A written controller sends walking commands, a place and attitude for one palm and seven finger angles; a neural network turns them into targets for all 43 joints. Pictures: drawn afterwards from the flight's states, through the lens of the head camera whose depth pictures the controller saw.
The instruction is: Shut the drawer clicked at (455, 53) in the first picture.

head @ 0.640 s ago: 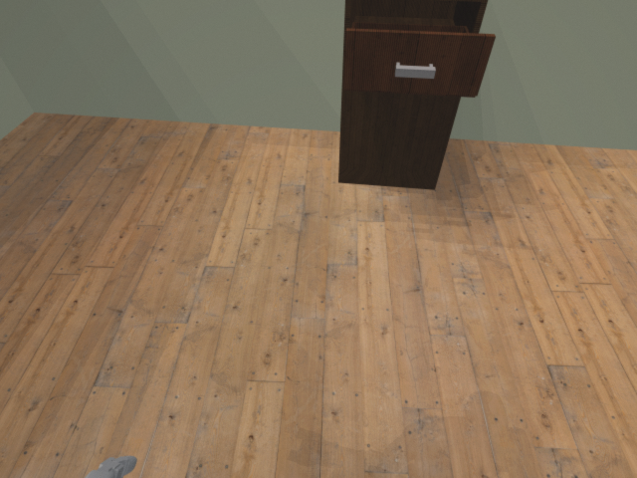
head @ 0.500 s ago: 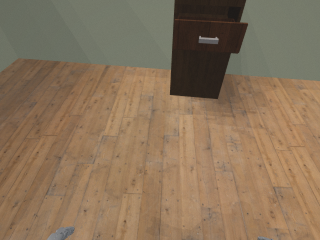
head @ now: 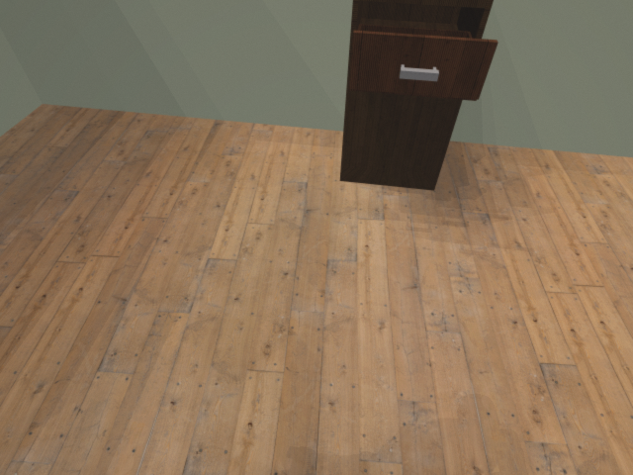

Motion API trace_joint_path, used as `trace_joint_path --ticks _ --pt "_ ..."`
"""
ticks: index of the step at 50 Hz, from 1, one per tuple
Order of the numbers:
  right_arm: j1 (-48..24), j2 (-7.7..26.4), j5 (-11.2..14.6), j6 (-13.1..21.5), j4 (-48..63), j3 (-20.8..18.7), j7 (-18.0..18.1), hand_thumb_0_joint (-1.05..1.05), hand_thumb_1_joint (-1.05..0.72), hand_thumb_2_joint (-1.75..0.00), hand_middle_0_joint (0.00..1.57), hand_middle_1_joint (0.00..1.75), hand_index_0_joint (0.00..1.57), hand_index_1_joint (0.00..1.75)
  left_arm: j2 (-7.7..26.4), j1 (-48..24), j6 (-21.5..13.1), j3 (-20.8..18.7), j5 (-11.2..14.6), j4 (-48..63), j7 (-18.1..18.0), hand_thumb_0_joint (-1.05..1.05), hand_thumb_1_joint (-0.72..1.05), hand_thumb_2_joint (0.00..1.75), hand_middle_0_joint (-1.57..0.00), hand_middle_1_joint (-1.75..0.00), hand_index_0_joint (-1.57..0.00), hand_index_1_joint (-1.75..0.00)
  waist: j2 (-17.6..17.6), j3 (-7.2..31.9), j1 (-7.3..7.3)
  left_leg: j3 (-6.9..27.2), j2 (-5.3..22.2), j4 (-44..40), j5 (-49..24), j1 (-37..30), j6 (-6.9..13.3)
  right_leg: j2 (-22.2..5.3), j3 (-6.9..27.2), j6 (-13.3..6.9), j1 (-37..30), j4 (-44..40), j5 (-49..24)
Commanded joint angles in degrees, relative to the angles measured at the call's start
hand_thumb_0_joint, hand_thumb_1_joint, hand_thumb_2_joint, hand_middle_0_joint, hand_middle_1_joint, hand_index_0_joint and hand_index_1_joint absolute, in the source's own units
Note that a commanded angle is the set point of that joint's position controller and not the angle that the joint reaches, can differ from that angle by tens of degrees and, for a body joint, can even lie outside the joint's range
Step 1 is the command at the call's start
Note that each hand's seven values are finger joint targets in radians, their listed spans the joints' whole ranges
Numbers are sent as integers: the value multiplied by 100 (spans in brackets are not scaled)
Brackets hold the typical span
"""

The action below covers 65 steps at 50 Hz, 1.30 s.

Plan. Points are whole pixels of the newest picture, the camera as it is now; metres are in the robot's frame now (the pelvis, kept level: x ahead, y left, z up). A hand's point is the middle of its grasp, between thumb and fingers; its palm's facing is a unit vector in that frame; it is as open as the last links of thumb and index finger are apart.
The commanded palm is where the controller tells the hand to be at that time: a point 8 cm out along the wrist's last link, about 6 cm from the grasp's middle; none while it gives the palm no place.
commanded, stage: stand and wait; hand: left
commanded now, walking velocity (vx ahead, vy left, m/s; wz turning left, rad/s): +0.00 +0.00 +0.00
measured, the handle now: (418, 71) +1.25 -0.24 -0.05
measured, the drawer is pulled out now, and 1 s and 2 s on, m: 0.30 0.30 0.30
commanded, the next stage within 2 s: look at it before walking up in 0.22 s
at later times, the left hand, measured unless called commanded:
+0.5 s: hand out of the picture +0.07 +0.25 -0.15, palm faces -0.02 -0.94 -0.33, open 7.3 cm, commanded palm none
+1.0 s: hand out of the picture +0.07 +0.25 -0.15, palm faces -0.02 -0.94 -0.33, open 7.3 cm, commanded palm none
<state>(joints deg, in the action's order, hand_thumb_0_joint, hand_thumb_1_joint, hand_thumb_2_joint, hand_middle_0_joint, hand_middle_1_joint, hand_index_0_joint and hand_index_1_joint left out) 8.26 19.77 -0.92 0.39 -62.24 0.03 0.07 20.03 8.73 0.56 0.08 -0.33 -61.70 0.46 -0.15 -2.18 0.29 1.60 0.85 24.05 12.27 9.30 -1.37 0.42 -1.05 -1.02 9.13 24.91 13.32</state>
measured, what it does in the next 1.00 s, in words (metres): stands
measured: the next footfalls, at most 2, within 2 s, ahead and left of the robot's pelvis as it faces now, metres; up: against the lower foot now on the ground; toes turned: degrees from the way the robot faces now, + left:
right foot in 1.32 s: +0.12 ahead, -0.13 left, +0.00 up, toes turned -16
left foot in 1.80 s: +0.42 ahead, +0.02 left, +0.00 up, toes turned -18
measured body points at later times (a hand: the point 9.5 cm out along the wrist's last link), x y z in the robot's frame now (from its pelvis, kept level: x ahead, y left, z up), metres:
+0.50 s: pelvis +0.00 +0.01 +0.00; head +0.00 +0.01 +0.45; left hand +0.07 +0.30 -0.13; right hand +0.07 -0.29 -0.13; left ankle +0.01 +0.14 -0.74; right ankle +0.00 -0.11 -0.74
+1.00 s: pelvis +0.01 +0.00 +0.00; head +0.01 +0.00 +0.45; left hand +0.08 +0.30 -0.13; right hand +0.08 -0.29 -0.13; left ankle +0.01 +0.14 -0.74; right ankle +0.00 -0.11 -0.74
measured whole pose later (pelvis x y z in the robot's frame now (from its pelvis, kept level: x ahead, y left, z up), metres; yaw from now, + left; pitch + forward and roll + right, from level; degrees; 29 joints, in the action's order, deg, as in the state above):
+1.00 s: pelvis +0.01 +0.00 +0.00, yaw -1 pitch -2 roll +0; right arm 7.0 19.2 -1.0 0.4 -63.6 0.3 0.2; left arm 19.0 8.7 0.6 0.2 -0.5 -62.4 0.1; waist -0.3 -1.4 0.8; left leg 0.6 1.1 22.6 12.1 8.4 -1.2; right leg 0.6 -0.1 -0.7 8.5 23.1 12.6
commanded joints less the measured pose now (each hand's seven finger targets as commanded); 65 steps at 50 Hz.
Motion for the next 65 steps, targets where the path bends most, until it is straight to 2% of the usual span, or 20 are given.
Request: trace_joint_path --ticks 1,7,16,34,38,45,47,48,51,53,55,56,57,58,59,60,61,63,64,65 --pt "-337 1139 21 156 378 -216 84 0 -90 -90 20 30 20 30 1163 -357 -171 -222 -14 388 -82 0 90 90 -20 -30 -20 -30 33 275 -9 458 524 -457 -458 42 290 -711 737 -116 137 -672 -4" --pt "-303 1157 24 159 302 -215 73 0 -90 -90 20 30 20 30 1172 -352 -170 -215 -22 335 -77 0 90 90 -20 -30 -20 -30 41 251 -13 476 532 -531 -325 101 288 -715 738 -100 151 -710 146" --pt "-323 1154 31 177 260 -212 76 0 -90 -90 20 30 20 30 1144 -327 -183 -209 -27 299 -87 0 90 90 -20 -30 -20 -30 -4 330 -7 496 568 -549 -584 13 293 -713 699 -86 70 -657 -243" --pt "-387 1148 45 164 244 -203 69 0 -90 -90 20 30 20 30 1154 -352 -198 -204 -33 300 -94 0 90 90 -20 -30 -20 -30 95 340 -13 472 575 -577 -762 -100 280 -733 686 -74 -5 -707 -515" --pt "-387 1158 49 166 239 -205 72 0 -90 -90 20 30 20 30 1157 -319 -207 -209 -28 294 -99 0 90 90 -20 -30 -20 -30 18 456 -6 464 587 -560 -890 -193 276 -743 675 -77 -95 -702 -678" --pt "-417 1168 45 169 228 -193 74 0 -90 -90 20 30 20 30 1162 -326 -200 -202 -29 282 -94 0 90 90 -20 -30 -20 -30 20 379 1 457 590 -608 -903 -196 272 -745 655 -69 -85 -726 -681" --pt "-151 622 6 94 112 -74 71 0 -90 -90 20 30 20 30 627 -36 -109 -100 -21 151 -105 0 90 90 -20 -30 -20 -30 71 457 -12 244 579 -433 -526 -324 166 -694 711 -16 27 -702 -301" --pt "63 459 -8 53 100 -62 65 0 -90 -90 20 30 20 30 499 113 -48 -90 -40 150 -98 0 90 90 -20 -30 -20 -30 85 454 -22 160 554 -315 -72 -269 148 -654 795 -35 103 -647 187" --pt "193 531 -50 -12 213 -141 60 0 -90 -90 20 30 20 30 581 251 62 -187 -79 319 -4 0 90 90 -20 -30 -20 -30 186 -180 -16 51 508 -252 1440 236 174 -526 1130 -156 724 -697 1655" --pt "317 621 -54 -18 328 -220 60 0 -90 -90 20 30 20 30 597 347 83 -258 -95 476 40 0 90 90 -20 -30 -20 -30 133 -439 -26 99 593 -207 2040 374 237 -406 1224 -236 1108 -518 2119" --pt "528 670 -51 31 400 -288 77 0 -90 -90 20 30 20 30 487 383 57 -304 -102 639 80 0 90 90 -20 -30 -20 -30 -124 -596 -110 370 827 -374 2436 268 396 -191 1123 -248 1602 -19 2189" --pt "682 749 -47 74 413 -331 92 0 -90 -90 20 30 20 30 358 391 19 -315 -94 720 106 0 90 90 -20 -30 -20 -30 -435 -534 -162 709 1120 -626 2534 3 556 10 854 -197 1877 526 1948" --pt "826 894 -37 124 418 -399 114 0 -90 -90 20 30 20 30 179 356 -21 -311 -79 813 129 0 90 90 -20 -30 -20 -30 -997 -526 -233 1240 1607 -1021 2498 -328 812 235 363 -95 2238 1399 1473" --pt "1012 930 -7 190 409 -461 118 0 -90 -90 20 30 20 30 111 70 -51 -331 -70 972 150 0 90 90 -20 -30 -20 -30 -1225 -430 -340 1544 2132 -1305 1987 -627 1132 46 71 0 2592 2244 1516" --pt "1127 863 -16 242 406 -474 124 0 -90 -90 20 30 20 30 70 -126 -68 -345 -83 1088 175 0 90 90 -20 -30 -20 -30 -1095 -435 -390 1518 2276 -1309 1354 -858 1278 -181 143 54 2915 2614 1698" --pt "1142 778 -29 279 411 -476 130 0 -90 -90 20 30 20 30 8 -151 -94 -369 -84 1144 197 0 90 90 -20 -30 -20 -30 -939 -401 -358 1294 2311 -1145 676 -983 1295 -331 185 77 2999 2650 1706" --pt "1029 696 -43 293 430 -475 137 0 -90 -90 20 30 20 30 -85 -89 -127 -379 -74 1141 217 0 90 90 -20 -30 -20 -30 -833 -364 -266 898 2271 -900 36 -865 1207 -487 147 69 2740 2434 1716" --pt "662 613 -73 289 504 -462 142 0 -90 -90 20 30 20 30 -255 440 -150 -388 -69 976 262 0 90 90 -20 -30 -20 -30 -679 -110 43 -71 1906 -275 -542 -366 810 -406 -239 37 1574 1564 1389" --pt "474 574 -63 280 548 -467 141 0 -90 -90 20 30 20 30 -294 1042 -159 -418 -78 786 266 0 90 90 -20 -30 -20 -30 -548 136 349 -492 1619 544 -407 127 576 -229 -438 9 536 901 661" --pt "417 403 -12 277 593 -424 100 0 -90 -90 20 30 20 30 3 1956 -210 -493 -107 469 225 0 90 90 -20 -30 -20 -30 359 515 753 -1033 1158 2000 -231 901 292 -138 -288 -66 -801 218 155"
